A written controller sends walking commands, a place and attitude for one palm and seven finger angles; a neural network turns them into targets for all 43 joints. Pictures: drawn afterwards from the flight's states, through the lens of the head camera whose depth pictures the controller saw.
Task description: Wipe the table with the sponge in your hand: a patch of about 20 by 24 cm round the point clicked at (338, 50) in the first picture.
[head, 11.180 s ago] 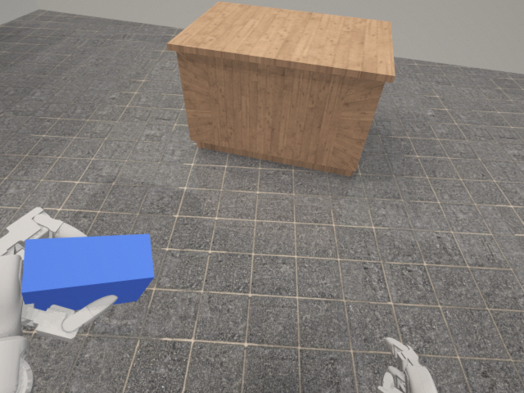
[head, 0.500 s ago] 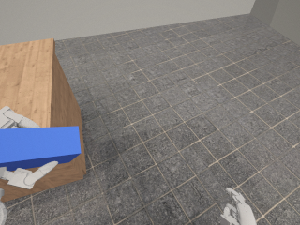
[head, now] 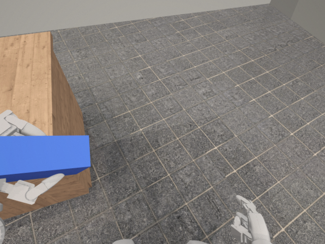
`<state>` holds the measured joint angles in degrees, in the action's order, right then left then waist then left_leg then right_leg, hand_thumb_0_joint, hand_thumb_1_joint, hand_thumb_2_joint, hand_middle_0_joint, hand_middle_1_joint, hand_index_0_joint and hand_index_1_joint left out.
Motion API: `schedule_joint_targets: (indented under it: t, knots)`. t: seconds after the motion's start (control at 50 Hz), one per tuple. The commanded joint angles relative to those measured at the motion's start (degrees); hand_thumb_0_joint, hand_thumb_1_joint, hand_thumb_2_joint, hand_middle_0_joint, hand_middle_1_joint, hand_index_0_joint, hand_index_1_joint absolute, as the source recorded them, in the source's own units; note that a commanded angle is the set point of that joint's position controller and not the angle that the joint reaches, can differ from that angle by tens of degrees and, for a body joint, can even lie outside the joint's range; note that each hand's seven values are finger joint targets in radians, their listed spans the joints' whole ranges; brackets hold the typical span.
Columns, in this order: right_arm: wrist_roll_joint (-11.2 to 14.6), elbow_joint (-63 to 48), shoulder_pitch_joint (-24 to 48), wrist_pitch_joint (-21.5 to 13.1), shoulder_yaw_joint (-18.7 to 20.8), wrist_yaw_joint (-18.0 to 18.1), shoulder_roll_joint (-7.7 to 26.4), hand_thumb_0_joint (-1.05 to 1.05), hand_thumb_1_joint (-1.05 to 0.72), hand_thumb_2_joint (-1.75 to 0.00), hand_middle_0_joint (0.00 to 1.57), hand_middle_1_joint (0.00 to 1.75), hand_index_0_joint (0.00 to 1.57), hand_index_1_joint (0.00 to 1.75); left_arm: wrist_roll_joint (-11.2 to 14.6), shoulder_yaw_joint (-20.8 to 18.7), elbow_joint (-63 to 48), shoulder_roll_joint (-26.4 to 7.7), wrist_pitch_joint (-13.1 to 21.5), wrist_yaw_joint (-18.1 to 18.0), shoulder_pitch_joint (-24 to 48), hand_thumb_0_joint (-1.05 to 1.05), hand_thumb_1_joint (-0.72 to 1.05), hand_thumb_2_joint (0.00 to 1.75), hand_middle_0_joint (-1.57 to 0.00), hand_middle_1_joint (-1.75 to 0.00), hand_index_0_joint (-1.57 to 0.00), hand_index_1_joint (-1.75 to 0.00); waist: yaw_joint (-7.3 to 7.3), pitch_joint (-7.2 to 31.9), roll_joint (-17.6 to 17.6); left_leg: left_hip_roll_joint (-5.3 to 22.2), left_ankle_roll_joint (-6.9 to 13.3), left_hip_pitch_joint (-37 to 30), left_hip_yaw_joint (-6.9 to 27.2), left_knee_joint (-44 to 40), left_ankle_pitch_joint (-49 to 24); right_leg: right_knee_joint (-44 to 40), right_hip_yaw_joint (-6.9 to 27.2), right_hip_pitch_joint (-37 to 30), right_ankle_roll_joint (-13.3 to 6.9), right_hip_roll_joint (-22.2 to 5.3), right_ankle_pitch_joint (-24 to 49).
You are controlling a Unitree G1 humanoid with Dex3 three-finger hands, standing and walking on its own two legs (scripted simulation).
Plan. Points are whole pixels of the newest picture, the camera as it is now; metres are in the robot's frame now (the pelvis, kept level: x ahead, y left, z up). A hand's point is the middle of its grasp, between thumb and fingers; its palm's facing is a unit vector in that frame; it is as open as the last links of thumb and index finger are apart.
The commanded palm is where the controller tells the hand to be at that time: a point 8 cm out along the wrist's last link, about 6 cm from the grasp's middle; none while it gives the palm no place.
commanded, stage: come to a stop and stand still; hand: left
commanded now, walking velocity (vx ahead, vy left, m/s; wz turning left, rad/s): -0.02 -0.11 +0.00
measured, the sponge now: (58, 158) +0.24 +0.21 +0.14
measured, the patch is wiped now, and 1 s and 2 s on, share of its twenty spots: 0.00 0.00 0.00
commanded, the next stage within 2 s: look again from close up in 1.06 s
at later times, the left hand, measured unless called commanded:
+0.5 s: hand (42, 198) +0.16 +0.20 +0.16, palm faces +0.35 -0.83 -0.43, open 9.9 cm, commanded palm +0.11 +0.25 +0.18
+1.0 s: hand (25, 224) +0.13 +0.21 +0.16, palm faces +0.36 -0.84 -0.42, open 9.8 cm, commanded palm +0.08 +0.25 +0.18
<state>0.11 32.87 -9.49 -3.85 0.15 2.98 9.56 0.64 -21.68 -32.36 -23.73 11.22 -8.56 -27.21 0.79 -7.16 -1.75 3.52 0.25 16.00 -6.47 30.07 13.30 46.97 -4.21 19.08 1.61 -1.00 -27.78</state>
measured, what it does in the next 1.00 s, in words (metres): steps on the spot: right foot, then left foot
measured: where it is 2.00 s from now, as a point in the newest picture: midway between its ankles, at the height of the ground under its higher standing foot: outside the picture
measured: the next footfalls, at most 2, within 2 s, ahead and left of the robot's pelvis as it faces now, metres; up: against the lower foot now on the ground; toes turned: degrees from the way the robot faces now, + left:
right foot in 0.16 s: +0.03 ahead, -0.11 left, +0.00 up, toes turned -7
left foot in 0.48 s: +0.00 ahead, +0.08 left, +0.00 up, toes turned +1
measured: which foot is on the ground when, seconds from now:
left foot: down 0.00-0.20, up 0.22-0.46, down 0.48-1.00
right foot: up 0.00-0.14, down 0.16-1.00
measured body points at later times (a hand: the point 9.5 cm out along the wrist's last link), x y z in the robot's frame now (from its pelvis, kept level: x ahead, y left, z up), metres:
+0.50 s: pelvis -0.05 -0.03 +0.00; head -0.03 -0.03 +0.45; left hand +0.14 +0.24 +0.18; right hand +0.10 -0.28 -0.09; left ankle -0.04 +0.08 -0.74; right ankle -0.01 -0.10 -0.73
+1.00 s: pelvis -0.08 -0.02 +0.00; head -0.08 -0.02 +0.45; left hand +0.10 +0.25 +0.18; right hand +0.06 -0.25 -0.09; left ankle -0.04 +0.08 -0.74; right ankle -0.02 -0.10 -0.73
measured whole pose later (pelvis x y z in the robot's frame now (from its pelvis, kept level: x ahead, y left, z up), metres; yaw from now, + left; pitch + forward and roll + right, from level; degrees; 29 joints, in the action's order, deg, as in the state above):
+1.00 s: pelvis -0.08 -0.02 +0.00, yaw -2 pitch -2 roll -1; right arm 0.1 34.7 -14.0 -2.2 -2.4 4.4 11.1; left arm 0.4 -17.7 -27.4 -20.7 9.1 -8.7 -28.2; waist 0.6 -2.6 0.2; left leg 1.5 1.1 14.5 -4.2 29.5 12.6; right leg 27.2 -7.7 16.2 -2.5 1.2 -11.9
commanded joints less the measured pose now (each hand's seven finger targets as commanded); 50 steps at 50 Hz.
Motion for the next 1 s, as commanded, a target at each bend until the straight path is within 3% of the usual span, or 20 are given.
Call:
schedule_joint_targets:
  t: [0.0, 0.12, 0.16, 0.18, 0.2, 0.24, 0.3, 0.36, 0.42, 0.48, 0.5, 0.52, 0.6, 0.64, 0.68, 0.74, 0.78, 0.86, 0.92, 0.98]
  knots:
    - [0.20, -8.34, 0.04, -3.59, 3.06, -1.56, 8.40, 0.00, -0.90, -0.90, 0.20, 0.30, 0.20, 0.30, 1.41, -5.02, -15.49, -6.36, 2.77, -0.82, -1.72, 0.00, 0.10, 1.30, -1.20, -1.60, -1.20, -1.60, -1.49, 15.61, 16.85, 14.48, 5.11, -14.84, 9.28, -7.53, -38.97, -4.74, -0.86, 1.15, 0.35, 0.73, 2.99]
    - [0.70, -8.94, 1.25, -2.93, 1.86, -0.79, 8.19, 0.00, -0.90, -0.90, 0.20, 0.30, 0.20, 0.30, 1.75, -6.11, -11.92, -7.11, 1.69, -0.82, -1.43, 0.00, 0.10, 1.30, -1.20, -1.60, -1.20, -1.60, -1.33, 13.33, 13.44, 11.96, 2.39, -2.29, 6.20, -6.31, -15.41, -23.36, -2.11, -12.53, 0.40, -0.06, 14.56]
    - [0.88, -9.11, 1.08, -2.29, 1.43, -0.47, 7.05, 0.00, -0.90, -0.90, 0.20, 0.30, 0.20, 0.30, 1.73, -7.33, -9.92, -8.83, 1.89, -1.06, -0.35, 0.00, 0.10, 1.30, -1.20, -1.60, -1.20, -1.60, -2.02, 14.47, 4.03, 6.88, -0.53, 1.83, 2.40, 0.78, -3.90, -25.23, 5.17, -14.51, -2.21, -7.12, 30.16]
    - [1.15, -8.95, 0.56, -2.27, 1.27, -0.37, 6.03, 0.00, -0.90, -0.90, 0.20, 0.30, 0.20, 0.30, 2.53, -6.33, -7.99, -7.59, 1.07, -0.73, -1.41, 0.00, 0.10, 1.30, -1.20, -1.60, -1.20, -1.60, -1.65, 15.63, -5.47, 1.59, -2.23, 2.21, 0.48, 6.39, 3.20, -26.28, 11.50, -12.44, -4.71, -11.94, 34.54]
    - [1.49, -8.98, 1.44, -1.95, 1.42, -0.32, 6.35, 0.00, -0.90, -0.90, 0.20, 0.30, 0.20, 0.30, 3.00, -6.68, -8.08, -8.18, 0.43, -0.81, -1.88, 0.00, 0.10, 1.30, -1.20, -1.60, -1.20, -1.60, -1.13, 15.15, -8.77, -0.71, -2.53, 4.74, 2.22, 12.02, 10.05, -27.04, 14.98, -12.16, -7.34, -15.43, 39.36]
    - [1.11, -8.35, 3.32, -1.58, 0.39, -0.12, 5.39, 0.00, -0.90, -0.90, 0.20, 0.30, 0.20, 0.30, 2.61, -7.21, -9.30, -8.79, 0.52, -1.04, -1.65, 0.00, 0.10, 1.30, -1.20, -1.60, -1.20, -1.60, -0.83, 14.55, -6.55, -0.84, -2.10, 8.33, 5.25, 19.50, 13.57, -26.25, 14.73, -13.30, -9.33, -17.54, 43.09]
    - [0.83, -7.94, 5.16, -0.97, -0.16, 0.84, 5.31, 0.00, -0.90, -0.90, 0.20, 0.30, 0.20, 0.30, 2.13, -6.97, -9.40, -8.29, 1.11, -1.52, -0.78, 0.00, 0.10, 1.30, -1.20, -1.60, -1.20, -1.60, -0.50, 13.92, -4.38, -0.72, -2.23, 8.27, 4.50, 17.41, 12.86, -25.08, 10.28, -14.77, -9.29, -16.04, 45.59]
    - [0.22, -7.78, 3.66, -0.75, 0.18, 1.56, 6.10, 0.00, -0.90, -0.90, 0.20, 0.30, 0.20, 0.30, 1.64, -6.66, -9.03, -7.68, 1.66, -1.80, -1.38, 0.00, 0.10, 1.30, -1.20, -1.60, -1.20, -1.60, -0.22, 13.84, -3.68, -1.61, -1.61, 4.86, 2.76, 9.60, 9.36, -26.69, 10.07, -13.67, -8.87, -14.44, 36.85]
    - [0.16, -7.57, 1.98, -0.35, 0.76, 1.71, 7.00, 0.00, -0.90, -0.90, 0.20, 0.30, 0.20, 0.30, 1.42, -5.07, -9.73, -6.90, 1.78, -1.91, -0.57, 0.00, 0.10, 1.30, -1.20, -1.60, -1.20, -1.60, -0.69, 13.73, -0.60, -1.51, -0.84, -2.82, 2.88, -2.87, 2.61, -27.18, 10.07, -10.63, -6.35, -12.59, 23.88]
    - [0.43, -8.13, 2.39, -0.62, 1.66, 1.99, 9.34, 0.00, -0.90, -0.90, 0.20, 0.30, 0.20, 0.30, 1.15, -4.01, -10.25, -7.22, 2.47, -1.76, 1.78, 0.00, 0.10, 1.30, -1.20, -1.60, -1.20, -1.60, 0.23, 11.44, 7.68, 7.23, 2.20, -4.88, 10.20, -9.59, -3.43, -25.51, 7.97, -5.86, -1.81, -5.83, 9.97]
    - [-0.07, -7.90, 3.11, -0.82, 1.01, 2.18, 8.97, 0.00, -0.90, -0.90, 0.20, 0.30, 0.20, 0.30, 0.93, -4.48, -11.31, -7.43, 2.82, -1.64, 3.13, 0.00, 0.10, 1.30, -1.20, -1.60, -1.20, -1.60, 0.13, 9.80, 14.34, 9.15, 3.12, -1.62, 12.87, -12.99, -0.70, -22.12, 5.42, -5.64, -1.37, -3.61, 8.64]
    - [-0.19, -7.79, 3.46, -0.95, 0.34, 2.17, 8.40, 0.00, -0.90, -0.90, 0.20, 0.30, 0.20, 0.30, 0.43, -3.13, -10.75, -6.40, 3.08, -1.66, 5.07, 0.00, 0.10, 1.30, -1.20, -1.60, -1.20, -1.60, -0.07, 7.60, 15.42, 11.34, 4.17, 5.56, 15.20, -15.61, 2.17, -17.92, 3.05, -9.46, -0.90, -2.42, 9.14]
    - [0.09, -7.78, 2.01, -2.25, 1.09, 1.90, 8.81, 0.00, -0.90, -0.90, 0.20, 0.30, 0.20, 0.30, 0.07, -2.54, -8.67, -5.97, 2.82, -1.15, 6.65, 0.00, 0.10, 1.30, -1.20, -1.60, -1.20, -1.60, -0.15, 9.87, 9.78, 8.17, 2.54, 7.13, 10.24, -11.16, 3.06, -19.45, 3.35, -13.16, -1.01, -2.93, 15.49]
    - [0.20, -7.69, 1.88, -2.52, 0.82, 1.52, 8.44, 0.00, -0.90, -0.90, 0.20, 0.30, 0.20, 0.30, 0.22, -2.20, -5.85, -4.80, 2.39, -0.86, 4.34, 0.00, 0.10, 1.30, -1.20, -1.60, -1.20, -1.60, -0.04, 9.86, 8.16, 6.43, 1.83, 9.12, 8.39, -10.90, 10.40, -20.54, 4.72, -13.20, -1.30, -3.69, 13.06]
    - [0.07, -7.52, 1.46, -2.27, 0.83, 1.28, 8.38, 0.00, -0.90, -0.90, 0.20, 0.30, 0.20, 0.30, 0.45, -2.25, -5.20, -5.25, 1.86, -0.82, 4.81, 0.00, 0.10, 1.30, -1.20, -1.60, -1.20, -1.60, -0.18, 7.86, 2.53, 3.05, 1.07, 8.37, 6.37, -6.13, 15.32, -27.69, 10.21, -7.97, -2.34, -6.43, 4.28]
    - [-0.14, -6.87, 1.38, -1.83, 0.57, 0.99, 7.37, 0.00, -0.90, -0.90, 0.20, 0.30, 0.20, 0.30, 0.64, -2.81, -6.64, -6.67, 1.28, -1.26, 6.24, 0.00, 0.10, 1.30, -1.20, -1.60, -1.20, -1.60, -0.78, 9.44, -2.85, -0.32, 0.31, 0.89, 4.79, 4.33, 9.84, -35.94, 18.47, -0.71, -5.36, -13.14, -5.45]
    - [-0.28, -6.72, 1.60, -1.63, 0.20, 1.01, 6.85, 0.00, -0.90, -0.90, 0.20, 0.30, 0.20, 0.30, 0.64, -3.30, -7.26, -7.15, 0.98, -1.76, 5.95, 0.00, 0.10, 1.30, -1.20, -1.60, -1.20, -1.60, -0.82, 10.91, -3.16, -0.90, 0.27, 0.16, 5.52, 5.43, 7.68, -35.89, 17.70, -2.25, -6.46, -14.50, -3.67]
    - [-0.44, -7.25, 2.34, -1.03, -0.03, 1.47, 7.45, 0.00, -0.90, -0.90, 0.20, 0.30, 0.20, 0.30, 0.84, -3.64, -8.78, -7.30, 1.22, -1.89, 4.33, 0.00, 0.10, 1.30, -1.20, -1.60, -1.20, -1.60, -0.47, 10.03, 2.76, 1.28, 1.38, -2.48, 7.34, -4.53, 7.54, -32.19, 11.08, -1.98, -4.28, -9.63, -2.15]
    - [-0.35, -8.02, 2.74, -1.12, -0.09, 1.82, 8.13, 0.00, -0.90, -0.90, 0.20, 0.30, 0.20, 0.30, 0.30, -3.10, -9.26, -6.63, 1.84, -1.77, 5.47, 0.00, 0.10, 1.30, -1.20, -1.60, -1.20, -1.60, -0.22, 6.80, 7.65, 4.89, 2.36, 4.32, 11.34, -12.40, 14.99, -28.05, 7.85, -5.15, -2.41, -5.01, -1.46]
    - [-0.11, -7.74, 2.00, -1.73, 0.20, 1.76, 8.57, 0.00, -0.90, -0.90, 0.20, 0.30, 0.20, 0.30, 0.04, -2.67, -6.73, -5.63, 2.13, -1.72, 5.71, 0.00, 0.10, 1.30, -1.20, -1.60, -1.20, -1.60, -0.36, 7.53, 8.56, 6.77, 2.76, 8.69, 13.27, -14.86, 14.64, -22.74, 4.89, -11.05, -1.76, -2.65, 8.02]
